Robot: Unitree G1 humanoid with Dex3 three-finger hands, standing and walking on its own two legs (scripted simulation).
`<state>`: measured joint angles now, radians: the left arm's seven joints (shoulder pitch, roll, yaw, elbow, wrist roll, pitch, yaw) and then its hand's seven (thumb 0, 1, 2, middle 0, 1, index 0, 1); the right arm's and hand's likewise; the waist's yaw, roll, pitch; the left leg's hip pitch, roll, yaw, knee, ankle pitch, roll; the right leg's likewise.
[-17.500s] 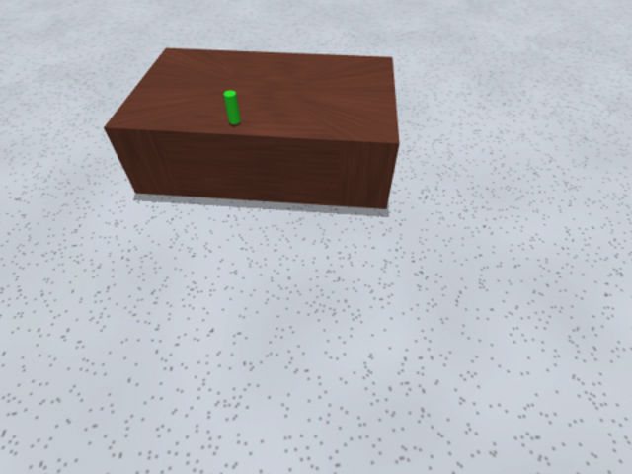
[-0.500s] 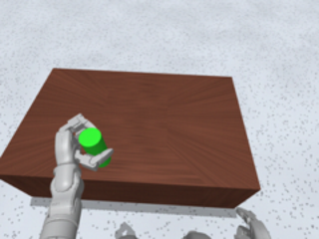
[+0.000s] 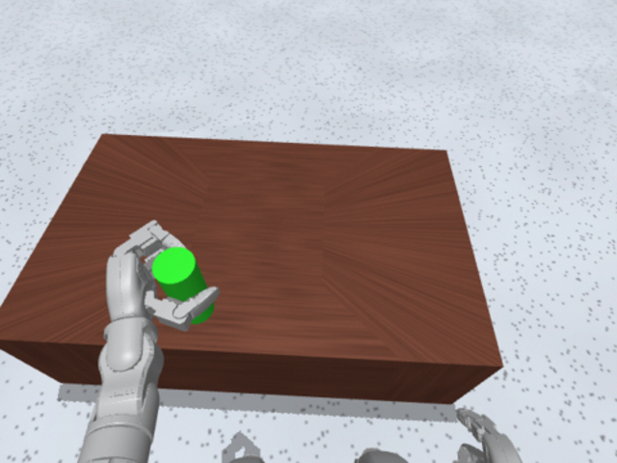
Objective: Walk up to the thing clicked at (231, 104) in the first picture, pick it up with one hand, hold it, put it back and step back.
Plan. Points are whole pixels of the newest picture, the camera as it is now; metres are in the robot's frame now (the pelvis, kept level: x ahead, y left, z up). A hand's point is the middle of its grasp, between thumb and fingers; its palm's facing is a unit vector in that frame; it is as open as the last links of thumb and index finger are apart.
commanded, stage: hold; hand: left
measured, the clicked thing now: (186, 288) +0.32 +0.16 +0.04
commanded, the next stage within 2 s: crouch in 1.28 s
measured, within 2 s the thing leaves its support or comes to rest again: neither
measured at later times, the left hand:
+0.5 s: hand (182, 271) +0.34 +0.17 +0.06, palm faces +0.18 -0.98 +0.00, open 8.8 cm
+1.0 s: hand (185, 276) +0.33 +0.17 +0.06, palm faces +0.18 -0.98 +0.00, open 8.8 cm
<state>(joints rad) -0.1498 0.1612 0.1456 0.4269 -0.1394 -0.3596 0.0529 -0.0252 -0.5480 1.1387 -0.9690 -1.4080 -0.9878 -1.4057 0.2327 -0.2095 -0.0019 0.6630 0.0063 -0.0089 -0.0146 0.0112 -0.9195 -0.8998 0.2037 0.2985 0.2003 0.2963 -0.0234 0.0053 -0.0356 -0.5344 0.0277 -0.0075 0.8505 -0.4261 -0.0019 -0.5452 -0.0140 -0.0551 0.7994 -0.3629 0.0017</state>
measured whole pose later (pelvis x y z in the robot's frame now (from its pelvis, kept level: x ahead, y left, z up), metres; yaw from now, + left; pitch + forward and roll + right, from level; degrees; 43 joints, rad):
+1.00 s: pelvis +0.00 +0.00 +0.00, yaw +0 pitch +6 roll -1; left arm -0.13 0.16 0.13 0.40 -0.14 -0.35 0.05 -0.02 -0.54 1.13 -0.97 -1.41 -0.99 -1.40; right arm 0.23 -0.22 0.00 0.66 0.01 -0.01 -0.02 0.01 -0.92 -0.90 0.20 0.30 0.20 0.30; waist -0.02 0.01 -0.03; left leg -0.53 0.03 -0.01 0.85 -0.42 -0.01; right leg -0.54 -0.01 -0.06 0.80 -0.36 0.00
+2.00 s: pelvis -0.03 +0.00 -0.11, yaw -1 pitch +26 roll -2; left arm -0.64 0.33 0.35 1.00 -0.11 -0.61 -0.01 -0.02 -0.53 1.10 -0.97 -1.39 -0.99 -1.39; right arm 0.23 -0.25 0.00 0.71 -0.05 -0.01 0.04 0.01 -0.90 -0.89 0.20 0.30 0.20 0.30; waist -0.09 0.00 -0.15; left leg -1.28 0.03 -0.03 1.42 -0.60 0.00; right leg -1.28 -0.02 -0.06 1.36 -0.53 -0.01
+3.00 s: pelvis -0.06 +0.00 -0.22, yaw -3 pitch +35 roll -4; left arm -0.85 0.48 0.51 1.13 -0.07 -0.59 -0.07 -0.02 -0.53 1.08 -0.98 -1.38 -1.00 -1.37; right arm 0.20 -0.26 0.04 0.69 -0.06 0.01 0.05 0.00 -0.93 -0.90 0.20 0.30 0.20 0.30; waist -0.15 0.01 -0.17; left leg -1.76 0.03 -0.06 1.81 -0.67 0.00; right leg -1.76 -0.02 -0.07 1.73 -0.58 -0.01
